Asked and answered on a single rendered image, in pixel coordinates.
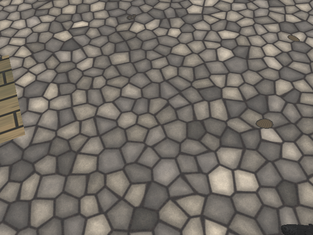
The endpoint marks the robot right hand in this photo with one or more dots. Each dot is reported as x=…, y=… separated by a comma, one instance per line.
x=297, y=229

